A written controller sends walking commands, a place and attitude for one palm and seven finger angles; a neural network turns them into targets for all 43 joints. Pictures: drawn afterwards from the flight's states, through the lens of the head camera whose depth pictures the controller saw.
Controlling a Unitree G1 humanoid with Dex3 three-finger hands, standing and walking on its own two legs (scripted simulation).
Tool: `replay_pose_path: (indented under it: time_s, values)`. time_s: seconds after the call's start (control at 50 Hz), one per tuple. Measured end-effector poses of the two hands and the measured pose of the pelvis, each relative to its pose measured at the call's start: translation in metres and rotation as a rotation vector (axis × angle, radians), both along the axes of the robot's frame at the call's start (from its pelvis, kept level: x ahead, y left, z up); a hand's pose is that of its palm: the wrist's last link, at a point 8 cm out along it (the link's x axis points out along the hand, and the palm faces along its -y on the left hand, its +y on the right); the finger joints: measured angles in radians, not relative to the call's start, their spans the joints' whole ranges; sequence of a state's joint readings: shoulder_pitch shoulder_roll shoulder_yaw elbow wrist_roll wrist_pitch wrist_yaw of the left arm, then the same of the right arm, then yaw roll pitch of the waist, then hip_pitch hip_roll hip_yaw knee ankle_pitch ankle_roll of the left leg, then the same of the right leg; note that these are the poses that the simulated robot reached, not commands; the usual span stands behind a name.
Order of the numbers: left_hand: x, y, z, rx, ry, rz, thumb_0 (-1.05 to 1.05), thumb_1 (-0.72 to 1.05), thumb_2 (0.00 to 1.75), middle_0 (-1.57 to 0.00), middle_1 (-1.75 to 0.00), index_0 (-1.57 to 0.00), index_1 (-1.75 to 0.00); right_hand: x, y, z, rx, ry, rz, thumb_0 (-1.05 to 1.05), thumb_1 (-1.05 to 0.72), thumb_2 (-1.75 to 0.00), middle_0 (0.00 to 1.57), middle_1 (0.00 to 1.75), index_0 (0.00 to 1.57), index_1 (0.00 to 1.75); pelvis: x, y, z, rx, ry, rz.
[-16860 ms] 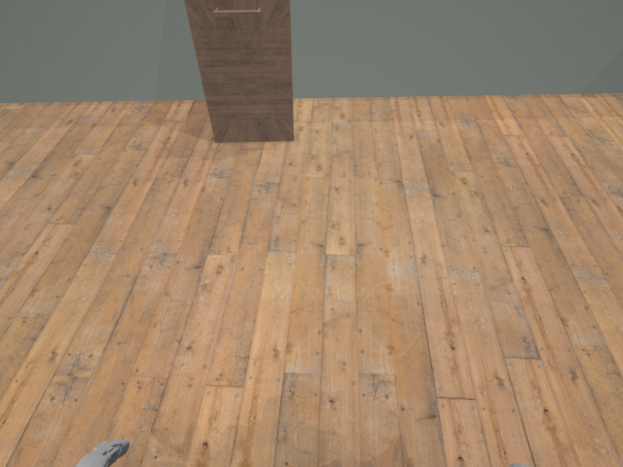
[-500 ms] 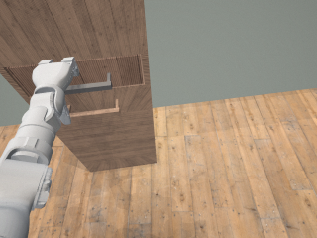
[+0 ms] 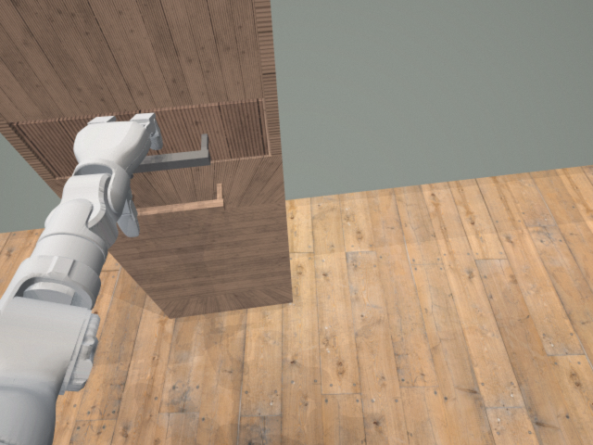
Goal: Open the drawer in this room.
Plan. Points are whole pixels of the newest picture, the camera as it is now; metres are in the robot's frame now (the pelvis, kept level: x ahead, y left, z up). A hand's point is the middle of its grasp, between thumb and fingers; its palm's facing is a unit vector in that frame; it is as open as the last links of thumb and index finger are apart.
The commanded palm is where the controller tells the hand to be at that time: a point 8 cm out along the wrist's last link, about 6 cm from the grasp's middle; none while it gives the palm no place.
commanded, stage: move the hooked fingers above the handle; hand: left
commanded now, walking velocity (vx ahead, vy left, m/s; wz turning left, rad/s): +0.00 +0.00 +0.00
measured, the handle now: (151, 154) +0.56 +0.24 +0.04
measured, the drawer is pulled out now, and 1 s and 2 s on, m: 0.00 0.00 0.00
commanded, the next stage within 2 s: lower the fingers behind the handle in 0.10 s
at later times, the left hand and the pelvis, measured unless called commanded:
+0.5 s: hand (131, 181) +0.47 +0.24 +0.07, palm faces -0.10 +0.00 -0.99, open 13.8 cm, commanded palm +0.47 +0.25 +0.13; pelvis +0.00 +0.00 +0.00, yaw +0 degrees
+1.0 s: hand (136, 183) +0.49 +0.25 +0.05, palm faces -0.07 +0.00 -1.00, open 13.9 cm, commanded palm +0.47 +0.25 +0.10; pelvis -0.01 +0.01 -0.01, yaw -2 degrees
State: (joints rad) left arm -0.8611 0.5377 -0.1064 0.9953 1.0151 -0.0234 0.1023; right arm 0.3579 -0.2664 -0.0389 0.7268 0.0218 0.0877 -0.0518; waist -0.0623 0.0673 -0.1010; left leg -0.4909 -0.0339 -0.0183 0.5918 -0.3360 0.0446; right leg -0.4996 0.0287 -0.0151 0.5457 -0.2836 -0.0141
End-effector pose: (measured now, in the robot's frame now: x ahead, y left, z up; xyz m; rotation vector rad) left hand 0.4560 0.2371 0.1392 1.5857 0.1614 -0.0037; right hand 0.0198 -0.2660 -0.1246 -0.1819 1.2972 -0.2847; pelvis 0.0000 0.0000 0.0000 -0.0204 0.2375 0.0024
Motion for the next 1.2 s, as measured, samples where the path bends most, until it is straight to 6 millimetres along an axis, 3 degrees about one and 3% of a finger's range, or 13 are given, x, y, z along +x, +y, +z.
replay_pose_path:
  time_s: [0.12,0.18,0.26,0.34,0.44,0.54,0.62,0.76,0.9,1.06,1.2]
  values:
    - [0.012,-0.024,0.005,-0.051,-0.121,-0.113,0.0,-0.49,0.3,-0.33,-1.2,-0.32,-1.2,0.002,-0.007,0.005,-0.043,-0.026,-0.004,0.0,-0.9,-0.89,0.2,0.3,0.2,0.3,-0.003,0.001,-0.003,0.0,0.016,-0.007]
    - [0.02,-0.017,0.015,-0.034,-0.195,-0.054,0.0,-0.49,0.3,-0.33,-1.2,-0.32,-1.2,0.001,-0.008,0.003,-0.038,-0.036,-0.01,0.0,-0.9,-0.89,0.2,0.3,0.2,0.3,-0.004,0.002,-0.004,0.002,0.03,-0.022]
    - [0.021,0.008,0.022,0.032,-0.179,0.094,0.0,-0.48,0.3,-0.32,-1.2,-0.31,-1.2,-0.001,-0.003,-0.002,-0.001,-0.033,-0.024,0.0,-0.9,-0.89,0.2,0.3,0.2,0.3,-0.003,0.004,-0.004,0.004,0.039,-0.037]
    - [0.01,0.025,0.009,0.052,-0.033,0.178,0.0,-0.48,0.3,-0.32,-1.2,-0.31,-1.2,-0.002,0.004,-0.004,0.027,-0.018,-0.029,0.0,-0.9,-0.89,0.2,0.3,0.2,0.3,-0.001,0.004,-0.001,0.002,0.027,-0.033]
    - [0.001,0.013,-0.016,-0.003,0.075,0.035,0.0,-0.48,0.3,-0.32,-1.2,-0.31,-1.2,0.0,0.003,0.002,-0.012,-0.012,-0.011,0.0,-0.9,-0.89,0.2,0.3,0.2,0.3,-0.002,0.003,-0.001,-0.001,0.012,-0.01]
    - [0.0,0.0,-0.008,-0.026,-0.071,-0.12,0.0,-0.48,0.3,-0.33,-1.2,-0.31,-1.21,0.002,-0.003,0.005,-0.055,-0.016,0.016,0.0,-0.9,-0.89,0.2,0.3,0.2,0.3,-0.005,0.005,-0.006,-0.005,0.031,0.002]
    - [0.005,0.003,-0.009,-0.028,-0.155,-0.063,0.0,-0.49,0.3,-0.32,-1.2,-0.31,-1.21,0.0,-0.004,-0.001,-0.041,-0.009,0.025,0.0,-0.9,-0.89,0.2,0.3,0.2,0.3,-0.009,0.007,-0.01,-0.006,0.055,-0.002]
    - [0.01,0.013,-0.031,0.028,-0.07,0.091,0.0,-0.48,0.3,-0.32,-1.21,-0.31,-1.21,-0.014,0.003,-0.007,-0.003,0.006,-0.01,0.0,-0.9,-0.89,0.2,0.3,0.2,0.3,-0.011,0.007,-0.011,-0.006,0.075,-0.018]
    - [0.015,0.008,-0.026,-0.017,-0.039,0.039,0.0,-0.48,0.3,-0.31,-1.21,-0.31,-1.21,-0.032,0.006,-0.003,-0.017,0.037,-0.045,0.0,-0.9,-0.89,0.2,0.3,0.2,0.3,-0.008,0.006,-0.01,-0.008,0.066,-0.025]
    - [0.014,0.011,-0.045,-0.014,-0.045,0.001,0.0,-0.49,0.3,-0.3,-1.2,-0.3,-1.2,-0.044,0.002,-0.002,-0.036,0.071,-0.05,0.0,-0.9,-0.89,0.2,0.3,0.2,0.3,-0.009,0.008,-0.014,-0.009,0.087,-0.035]
    - [0.015,0.013,-0.063,-0.018,-0.053,0.006,0.0,-0.48,0.3,-0.31,-1.2,-0.3,-1.2,-0.043,0.001,-0.003,-0.045,0.091,-0.038,0.0,-0.9,-0.89,0.2,0.3,0.2,0.3,-0.008,0.01,-0.018,-0.014,0.117,-0.027]
